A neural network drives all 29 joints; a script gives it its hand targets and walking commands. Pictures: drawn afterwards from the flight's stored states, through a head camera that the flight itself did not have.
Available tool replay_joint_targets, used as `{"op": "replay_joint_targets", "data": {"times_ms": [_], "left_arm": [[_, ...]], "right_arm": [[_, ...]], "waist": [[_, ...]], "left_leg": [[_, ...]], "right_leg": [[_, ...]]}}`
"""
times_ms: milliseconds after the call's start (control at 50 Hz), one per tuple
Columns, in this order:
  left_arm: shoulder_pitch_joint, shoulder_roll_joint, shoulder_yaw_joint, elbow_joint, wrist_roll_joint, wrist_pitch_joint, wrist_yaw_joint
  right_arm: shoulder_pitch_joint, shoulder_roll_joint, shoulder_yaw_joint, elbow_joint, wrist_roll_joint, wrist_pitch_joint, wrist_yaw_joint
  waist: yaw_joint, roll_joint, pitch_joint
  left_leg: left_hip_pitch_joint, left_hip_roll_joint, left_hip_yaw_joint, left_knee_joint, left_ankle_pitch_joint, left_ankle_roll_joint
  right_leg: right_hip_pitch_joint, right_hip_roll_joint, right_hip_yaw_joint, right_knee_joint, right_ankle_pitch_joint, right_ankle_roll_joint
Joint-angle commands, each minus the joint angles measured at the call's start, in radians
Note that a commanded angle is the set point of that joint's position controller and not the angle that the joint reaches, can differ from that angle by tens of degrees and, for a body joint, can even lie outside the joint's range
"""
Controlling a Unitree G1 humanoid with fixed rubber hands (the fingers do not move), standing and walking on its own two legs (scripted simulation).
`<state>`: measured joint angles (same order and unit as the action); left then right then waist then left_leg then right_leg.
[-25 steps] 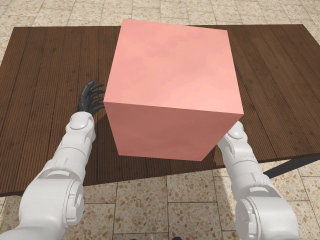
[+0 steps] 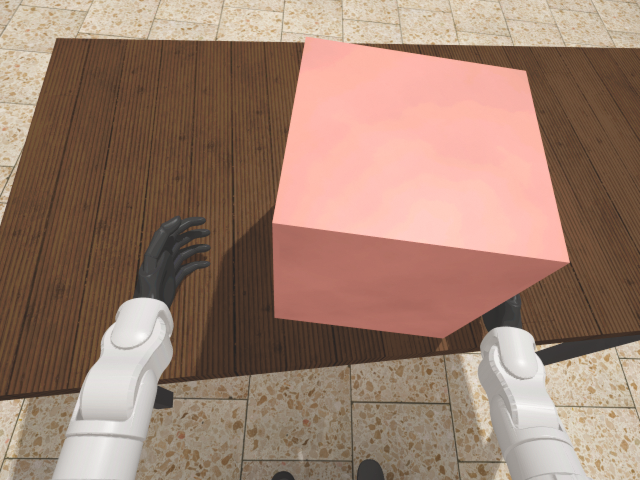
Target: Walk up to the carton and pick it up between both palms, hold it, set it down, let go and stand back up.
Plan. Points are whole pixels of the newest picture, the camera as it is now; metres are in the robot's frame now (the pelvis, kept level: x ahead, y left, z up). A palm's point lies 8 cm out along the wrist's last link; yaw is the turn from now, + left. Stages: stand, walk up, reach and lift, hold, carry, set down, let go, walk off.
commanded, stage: set down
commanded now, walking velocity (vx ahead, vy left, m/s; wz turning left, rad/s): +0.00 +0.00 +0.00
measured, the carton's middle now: (384, 209) +0.43 -0.06 +0.06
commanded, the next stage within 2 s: none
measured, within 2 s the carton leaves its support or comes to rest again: neither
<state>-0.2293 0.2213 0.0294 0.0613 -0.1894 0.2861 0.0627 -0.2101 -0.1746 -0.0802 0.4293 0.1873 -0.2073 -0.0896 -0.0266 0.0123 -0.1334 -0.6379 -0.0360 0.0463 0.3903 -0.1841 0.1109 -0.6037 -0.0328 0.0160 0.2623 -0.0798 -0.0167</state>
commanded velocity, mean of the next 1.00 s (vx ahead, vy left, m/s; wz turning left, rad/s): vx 0.00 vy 0.00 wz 0.00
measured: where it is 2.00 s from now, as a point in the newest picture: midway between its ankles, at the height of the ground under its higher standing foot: outside the picture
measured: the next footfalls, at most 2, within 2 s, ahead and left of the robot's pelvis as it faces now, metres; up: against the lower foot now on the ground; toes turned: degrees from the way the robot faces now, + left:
none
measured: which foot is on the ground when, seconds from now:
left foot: down 0.00-1.00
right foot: down 0.00-1.00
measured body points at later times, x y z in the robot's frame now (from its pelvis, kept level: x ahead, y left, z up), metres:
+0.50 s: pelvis -0.04 +0.00 +0.00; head -0.04 +0.03 +0.45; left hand +0.25 +0.20 +0.08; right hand +0.27 -0.21 +0.07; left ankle -0.03 +0.03 -0.74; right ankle +0.02 -0.19 -0.73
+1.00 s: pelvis -0.06 -0.05 +0.00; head -0.09 -0.05 +0.45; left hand +0.23 +0.16 +0.05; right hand +0.22 -0.25 +0.06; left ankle -0.03 +0.03 -0.74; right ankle +0.01 -0.19 -0.74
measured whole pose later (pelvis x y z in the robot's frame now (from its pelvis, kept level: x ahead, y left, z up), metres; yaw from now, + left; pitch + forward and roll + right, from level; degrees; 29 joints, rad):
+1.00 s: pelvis -0.06 -0.05 +0.00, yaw +3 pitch -1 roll -1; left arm -0.07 0.25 0.00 0.20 -0.21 0.33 0.02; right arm 0.02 -0.09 -0.09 0.09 0.19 0.34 -0.15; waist -0.03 0.00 -0.07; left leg -0.24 -0.03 0.04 0.46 -0.20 0.08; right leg -0.25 0.00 0.02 0.37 -0.10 0.03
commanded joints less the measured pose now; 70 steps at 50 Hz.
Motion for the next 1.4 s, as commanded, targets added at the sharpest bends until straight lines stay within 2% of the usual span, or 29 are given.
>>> {"op": "replay_joint_targets", "data": {"times_ms": [0, 20, 40, 60, 80, 100, 120, 140, 160, 180, 200, 260, 320, 400, 460, 480, 560, 580, 620, 700, 780, 840, 920, 960, 1060, 1120, 1240, 1320, 1380], "left_arm": [[-0.151, 0.140, -0.105, -0.522, -0.095, -0.003, 0.074], [-0.088, 0.131, -0.114, -0.547, -0.097, -0.009, 0.062], [0.021, 0.125, -0.074, -0.538, -0.070, 0.000, 0.046], [-0.058, 0.147, -0.041, -0.502, -0.058, -0.009, 0.042], [-0.049, 0.160, 0.011, -0.494, -0.039, -0.009, 0.043], [0.012, 0.150, 0.043, -0.586, -0.021, 0.002, 0.037], [-0.004, 0.136, 0.031, -0.626, -0.018, 0.006, 0.029], [-0.057, 0.144, 0.006, -0.535, -0.031, 0.018, 0.031], [-0.010, 0.131, -0.015, -0.550, -0.037, 0.035, 0.041], [-0.003, 0.109, -0.038, -0.572, -0.047, 0.039, 0.057], [-0.022, 0.103, -0.051, -0.580, -0.054, 0.038, 0.065], [-0.049, 0.098, -0.074, -0.559, -0.063, 0.039, 0.063], [-0.053, 0.102, -0.063, -0.510, -0.064, 0.061, 0.051], [-0.122, 0.089, -0.048, -0.395, -0.058, 0.121, 0.034], [-0.229, 0.097, -0.043, -0.246, -0.049, 0.164, 0.024], [-0.215, 0.097, -0.036, -0.227, -0.041, 0.173, 0.020], [-0.275, 0.144, 0.007, -0.131, -0.039, 0.175, -0.010], [-0.238, 0.147, 0.010, -0.152, -0.041, 0.165, -0.016], [-0.314, 0.187, 0.034, -0.144, -0.049, 0.139, -0.030], [-0.347, 0.236, 0.064, -0.105, -0.074, 0.069, -0.049], [-0.365, 0.269, 0.075, -0.065, -0.092, -0.003, -0.055], [-0.298, 0.276, 0.080, -0.074, -0.093, -0.038, -0.057], [-0.110, 0.267, 0.099, -0.128, -0.077, -0.043, -0.071], [-0.032, 0.254, 0.112, -0.152, -0.070, -0.034, -0.080], [0.149, 0.228, 0.134, -0.251, -0.047, -0.049, -0.079], [0.215, 0.220, 0.112, -0.302, -0.046, -0.065, -0.076], [0.281, 0.270, 0.075, -0.394, -0.062, -0.145, -0.060], [0.304, 0.289, 0.062, -0.411, -0.075, -0.211, -0.046], [0.333, 0.282, 0.048, -0.364, -0.078, -0.240, -0.047]], "right_arm": [[-0.278, -0.313, -0.093, -0.364, 0.086, -0.044, 0.075], [-0.202, -0.296, -0.071, -0.402, 0.064, -0.052, 0.060], [-0.081, -0.251, -0.040, -0.451, 0.070, -0.064, 0.041], [-0.125, -0.239, -0.042, -0.518, 0.059, -0.056, 0.023], [-0.080, -0.239, -0.054, -0.559, 0.045, -0.047, 0.009], [-0.007, -0.221, -0.020, -0.593, 0.072, -0.031, 0.002], [-0.036, -0.251, -0.019, -0.524, 0.085, -0.004, 0.012], [-0.139, -0.284, -0.073, -0.421, 0.064, 0.017, 0.032], [-0.164, -0.296, -0.094, -0.422, 0.084, 0.027, 0.047], [-0.186, -0.317, -0.111, -0.429, 0.094, 0.042, 0.063], [-0.210, -0.306, -0.113, -0.432, 0.093, 0.056, 0.068], [-0.204, -0.272, -0.128, -0.474, 0.071, 0.099, 0.064], [-0.174, -0.267, -0.131, -0.493, 0.071, 0.166, 0.058], [-0.217, -0.226, -0.134, -0.459, 0.074, 0.289, 0.048], [-0.292, -0.185, -0.142, -0.403, 0.068, 0.367, 0.040], [-0.262, -0.173, -0.142, -0.404, 0.065, 0.383, 0.038], [-0.272, -0.109, -0.116, -0.459, 0.047, 0.439, 0.018], [-0.224, -0.102, -0.109, -0.490, 0.048, 0.442, 0.013], [-0.267, -0.082, -0.099, -0.553, 0.037, 0.454, -0.001], [-0.256, -0.023, -0.087, -0.642, -0.003, 0.465, -0.028], [-0.254, 0.020, -0.076, -0.683, -0.028, 0.474, -0.043], [-0.193, 0.029, -0.064, -0.711, -0.030, 0.473, -0.053], [-0.020, 0.030, -0.031, -0.749, -0.018, 0.466, -0.067], [0.051, 0.018, -0.009, -0.765, -0.007, 0.465, -0.071], [0.224, -0.004, 0.046, -0.823, 0.014, 0.446, -0.061], [0.303, -0.015, 0.066, -0.854, 0.011, 0.428, -0.048], [0.431, -0.008, 0.063, -0.926, -0.025, 0.362, -0.035], [0.492, -0.002, 0.056, -0.948, -0.039, 0.308, -0.026], [0.509, 0.010, 0.053, -0.926, -0.037, 0.287, -0.020]], "waist": [[0.007, 0.152, -0.877], [-0.029, 0.117, -0.857], [-0.013, 0.054, -0.837], [-0.022, -0.012, -0.834], [-0.044, -0.041, -0.741], [-0.050, -0.015, -0.750], [-0.066, 0.070, -0.786], [-0.015, 0.090, -0.743], [0.037, 0.113, -0.734], [0.046, 0.151, -0.705], [0.050, 0.148, -0.674], [0.023, 0.077, -0.620], [0.003, 0.051, -0.512], [-0.020, 0.044, -0.241], [-0.026, 0.027, -0.092], [-0.024, 0.032, -0.057], [-0.001, 0.007, 0.011], [-0.003, 0.005, 0.008], [0.009, -0.006, -0.017], [0.017, -0.038, -0.052], [0.022, -0.033, -0.121], [0.027, -0.026, -0.133], [0.043, -0.034, -0.086], [0.062, -0.048, -0.056], [0.131, -0.020, 0.004], [0.135, 0.017, 0.057], [0.131, 0.021, 0.079], [0.136, 0.017, 0.050], [0.131, 0.020, 0.053]], "left_leg": [[0.753, 0.230, -0.055, 0.287, 1.593, -0.350], [0.662, 0.209, -0.068, 0.291, 1.517, -0.309], [0.504, 0.178, -0.067, 0.242, 1.353, -0.269], [0.182, 0.125, -0.077, 0.135, 0.990, -0.211], [-0.031, 0.116, -0.126, -0.014, 0.751, -0.136], [0.207, 0.138, -0.166, -0.008, 0.915, -0.120], [0.690, 0.195, -0.168, 0.148, 1.317, -0.199], [0.770, 0.222, -0.127, 0.204, 1.376, -0.244], [0.778, 0.242, -0.116, 0.206, 1.377, -0.291], [0.777, 0.261, -0.129, 0.186, 1.315, -0.315], [0.763, 0.263, -0.139, 0.166, 1.221, -0.311], [0.717, 0.248, -0.152, 0.108, 0.919, -0.267], [0.688, 0.227, -0.160, 0.053, 0.603, -0.249], [0.480, 0.230, -0.195, -0.108, -0.012, -0.203], [0.312, 0.225, -0.196, -0.197, -0.356, -0.155], [0.302, 0.221, -0.194, -0.214, -0.400, -0.145], [0.289, 0.170, -0.141, -0.222, -0.434, -0.113], [0.309, 0.166, -0.137, -0.221, -0.403, -0.109], [0.291, 0.144, -0.111, -0.207, -0.401, -0.100], [0.222, 0.103, -0.063, -0.171, -0.359, -0.067], [0.142, 0.093, -0.052, -0.145, -0.345, -0.045], [0.141, 0.094, -0.055, -0.135, -0.318, -0.041], [0.241, 0.085, -0.054, -0.124, -0.206, -0.053], [0.318, 0.073, -0.044, -0.116, -0.139, -0.063], [0.467, 0.064, -0.021, -0.124, -0.019, -0.097], [0.477, 0.071, -0.024, -0.128, 0.012, -0.118], [0.452, 0.074, -0.030, -0.103, 0.026, -0.135], [0.394, 0.076, -0.029, -0.091, -0.016, -0.125], [0.343, 0.085, -0.036, -0.103, -0.088, -0.106]], "right_leg": [[0.250, 0.124, 0.032, -0.123, 0.335, -0.217], [0.349, 0.092, 0.014, -0.044, 0.456, -0.156], [0.537, 0.051, 0.057, -0.004, 0.598, -0.125], [0.788, 0.000, 0.096, 0.088, 0.749, -0.090], [0.879, -0.041, 0.111, 0.193, 0.810, -0.024], [0.773, -0.032, 0.081, 0.202, 0.761, 0.029], [0.477, 0.070, -0.003, 0.151, 0.530, 0.036], [0.310, 0.090, 0.004, 0.020, 0.266, -0.041], [0.319, 0.085, 0.011, -0.076, 0.209, -0.112], [0.329, 0.099, 0.003, -0.087, 0.189, -0.123], [0.356, 0.104, -0.004, -0.073, 0.167, -0.110], [0.427, 0.092, -0.008, -0.021, 0.161, -0.043], [0.471, 0.080, -0.009, 0.036, 0.132, 0.000], [0.545, 0.068, -0.032, 0.130, 0.022, 0.063], [0.608, 0.055, -0.039, 0.140, -0.036, 0.072], [0.619, 0.056, -0.045, 0.139, -0.032, 0.072], [0.623, 0.048, -0.041, 0.114, -0.059, 0.057], [0.637, 0.051, -0.047, 0.118, -0.039, 0.054], [0.636, 0.049, -0.043, 0.122, -0.081, 0.048], [0.670, 0.042, -0.017, 0.135, -0.159, 0.031], [0.722, 0.038, 0.007, 0.165, -0.223, 0.016], [0.749, 0.037, 0.017, 0.176, -0.211, 0.012], [0.748, 0.030, 0.026, 0.146, -0.149, 0.007], [0.718, 0.029, 0.030, 0.114, -0.136, 0.002], [0.647, 0.038, 0.014, 0.058, -0.116, -0.006], [0.618, 0.044, 0.005, 0.049, -0.107, -0.015], [0.601, 0.046, 0.007, 0.066, -0.104, -0.017], [0.613, 0.045, 0.010, 0.100, -0.114, -0.016], [0.643, 0.046, 0.010, 0.121, -0.133, -0.014]]}}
